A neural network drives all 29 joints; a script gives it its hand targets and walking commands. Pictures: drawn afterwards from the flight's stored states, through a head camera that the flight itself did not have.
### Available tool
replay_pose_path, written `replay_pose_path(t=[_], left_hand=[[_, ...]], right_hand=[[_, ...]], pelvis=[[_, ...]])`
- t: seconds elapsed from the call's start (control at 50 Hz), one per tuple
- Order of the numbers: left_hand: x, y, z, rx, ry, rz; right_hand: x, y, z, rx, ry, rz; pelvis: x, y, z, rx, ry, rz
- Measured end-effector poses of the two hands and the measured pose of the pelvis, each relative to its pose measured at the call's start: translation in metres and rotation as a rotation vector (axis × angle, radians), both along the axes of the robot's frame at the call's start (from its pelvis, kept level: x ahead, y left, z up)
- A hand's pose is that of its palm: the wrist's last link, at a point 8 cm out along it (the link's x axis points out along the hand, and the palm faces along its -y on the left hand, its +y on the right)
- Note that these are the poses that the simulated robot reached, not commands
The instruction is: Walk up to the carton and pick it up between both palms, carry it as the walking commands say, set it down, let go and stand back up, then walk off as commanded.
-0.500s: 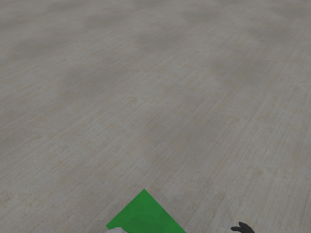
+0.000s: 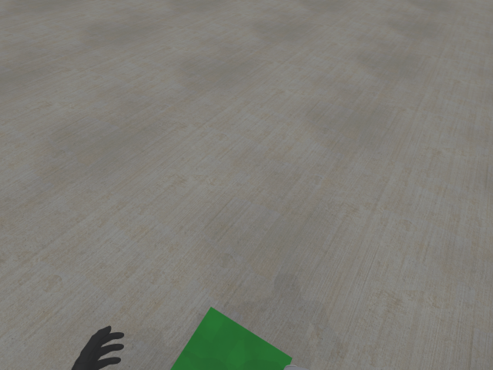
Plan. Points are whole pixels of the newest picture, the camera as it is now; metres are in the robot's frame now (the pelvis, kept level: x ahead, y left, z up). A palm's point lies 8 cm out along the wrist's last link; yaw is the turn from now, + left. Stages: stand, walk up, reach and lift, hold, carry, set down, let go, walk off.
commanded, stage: walk off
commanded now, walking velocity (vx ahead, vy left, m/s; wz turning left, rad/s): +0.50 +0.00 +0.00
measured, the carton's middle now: out of the picture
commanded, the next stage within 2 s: stand in 0.46 s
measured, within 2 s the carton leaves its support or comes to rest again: neither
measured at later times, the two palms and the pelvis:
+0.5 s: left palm (101, 345) +0.21 +0.24 -0.12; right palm (368, 280) +0.32 -0.28 -0.11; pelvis +0.21 -0.03 -0.01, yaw +2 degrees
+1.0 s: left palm (140, 232) +0.43 +0.21 -0.10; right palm (366, 246) +0.40 -0.31 -0.13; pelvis +0.32 -0.05 -0.01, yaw +1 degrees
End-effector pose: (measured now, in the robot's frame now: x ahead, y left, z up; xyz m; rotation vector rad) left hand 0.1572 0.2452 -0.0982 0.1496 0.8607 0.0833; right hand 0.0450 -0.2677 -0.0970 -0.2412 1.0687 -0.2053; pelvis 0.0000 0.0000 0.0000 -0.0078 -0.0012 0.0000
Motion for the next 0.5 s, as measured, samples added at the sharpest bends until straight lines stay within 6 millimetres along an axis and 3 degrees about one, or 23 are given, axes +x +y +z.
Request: replay_pose_path(t=[0.14, 0.18, 0.28, 0.34, 0.4, 0.5], left_hand=[[0.070, -0.030, -0.004, 0.046, -0.009, 0.000], [0.069, -0.031, -0.002, 0.063, 0.011, 0.030], [0.026, -0.026, -0.003, 0.099, 0.174, 0.116], [0.011, -0.023, -0.004, 0.103, 0.254, 0.156], [0.015, -0.019, -0.005, 0.097, 0.290, 0.176], [0.055, -0.008, -0.020, 0.066, 0.307, 0.179]], right_hand=[[0.065, -0.029, -0.030, 0.046, 0.013, 0.007], [0.089, -0.033, -0.029, 0.058, 0.013, 0.026], [0.152, -0.035, -0.023, 0.081, -0.024, 0.070], [0.186, -0.030, -0.022, 0.096, -0.026, 0.096], [0.219, -0.024, -0.019, 0.098, -0.041, 0.112], [0.272, -0.011, -0.016, 0.072, -0.058, 0.126]], pelvis=[[0.065, -0.034, -0.016, 0.034, 0.013, 0.005], [0.081, -0.041, -0.013, 0.037, 0.017, 0.018], [0.118, -0.048, -0.003, 0.060, 0.020, 0.028], [0.139, -0.047, -0.001, 0.061, 0.024, 0.027], [0.162, -0.042, 0.000, 0.056, 0.023, 0.026], [0.205, -0.027, -0.007, 0.028, 0.026, 0.026]])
